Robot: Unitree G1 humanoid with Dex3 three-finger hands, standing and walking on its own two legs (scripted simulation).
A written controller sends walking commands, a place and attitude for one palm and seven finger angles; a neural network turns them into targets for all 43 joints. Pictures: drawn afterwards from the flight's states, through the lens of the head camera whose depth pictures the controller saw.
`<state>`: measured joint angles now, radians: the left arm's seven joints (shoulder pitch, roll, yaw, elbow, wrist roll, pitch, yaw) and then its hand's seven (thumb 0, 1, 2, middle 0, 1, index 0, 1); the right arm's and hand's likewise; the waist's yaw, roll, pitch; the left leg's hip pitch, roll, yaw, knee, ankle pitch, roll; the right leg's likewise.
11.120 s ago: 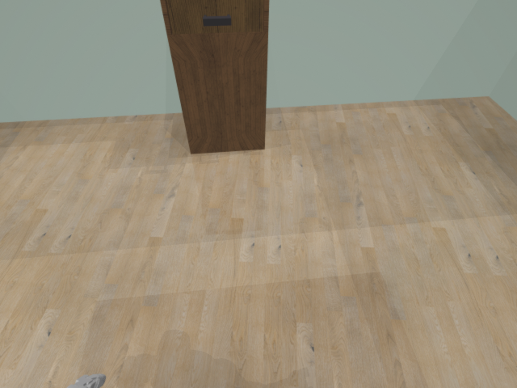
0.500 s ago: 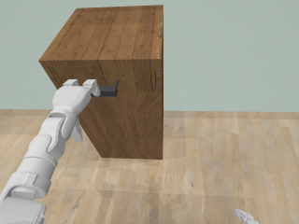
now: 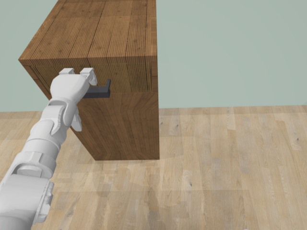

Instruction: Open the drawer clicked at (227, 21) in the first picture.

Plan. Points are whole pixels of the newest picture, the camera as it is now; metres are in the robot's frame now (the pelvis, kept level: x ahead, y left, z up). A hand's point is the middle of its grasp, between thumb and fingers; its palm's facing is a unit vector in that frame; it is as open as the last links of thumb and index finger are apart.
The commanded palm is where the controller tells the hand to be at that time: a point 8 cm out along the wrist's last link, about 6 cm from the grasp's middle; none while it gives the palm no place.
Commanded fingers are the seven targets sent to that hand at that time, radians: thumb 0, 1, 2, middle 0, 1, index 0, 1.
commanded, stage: move the hooked fingers above the handle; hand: left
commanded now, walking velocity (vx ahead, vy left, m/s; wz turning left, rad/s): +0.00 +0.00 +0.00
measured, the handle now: (93, 87) +0.57 +0.24 +0.00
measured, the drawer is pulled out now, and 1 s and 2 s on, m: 0.00 0.00 0.00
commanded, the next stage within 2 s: lower the fingers behind the handle in 1.18 s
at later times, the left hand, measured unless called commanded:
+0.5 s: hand (87, 85) +0.51 +0.22 +0.06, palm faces -0.04 -0.01 -1.00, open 13.8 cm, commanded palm +0.49 +0.24 +0.12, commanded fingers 0.00 -0.50 0.30 -0.30 -1.20 -0.30 -1.20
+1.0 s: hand (85, 85) +0.51 +0.23 +0.06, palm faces -0.04 -0.03 -1.00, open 13.8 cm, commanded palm +0.49 +0.23 +0.12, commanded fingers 0.00 -0.50 0.30 -0.30 -1.20 -0.30 -1.20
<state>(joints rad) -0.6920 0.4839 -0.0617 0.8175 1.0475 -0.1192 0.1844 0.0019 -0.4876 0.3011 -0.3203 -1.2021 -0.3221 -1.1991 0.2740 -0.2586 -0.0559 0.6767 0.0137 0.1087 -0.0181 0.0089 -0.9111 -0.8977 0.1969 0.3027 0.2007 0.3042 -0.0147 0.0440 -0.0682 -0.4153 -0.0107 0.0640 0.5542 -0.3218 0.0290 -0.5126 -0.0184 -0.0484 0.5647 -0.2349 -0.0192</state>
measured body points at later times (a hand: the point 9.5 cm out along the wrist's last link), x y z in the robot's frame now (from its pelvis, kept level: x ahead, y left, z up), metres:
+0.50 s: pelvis +0.00 +0.00 -0.01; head +0.10 -0.01 +0.43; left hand +0.50 +0.22 +0.12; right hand +0.01 -0.27 -0.14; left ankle -0.04 +0.10 -0.73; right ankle +0.02 -0.11 -0.73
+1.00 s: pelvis +0.01 +0.01 -0.01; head +0.11 +0.01 +0.43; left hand +0.51 +0.23 +0.12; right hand +0.04 -0.26 -0.14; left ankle -0.04 +0.10 -0.73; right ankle +0.02 -0.11 -0.73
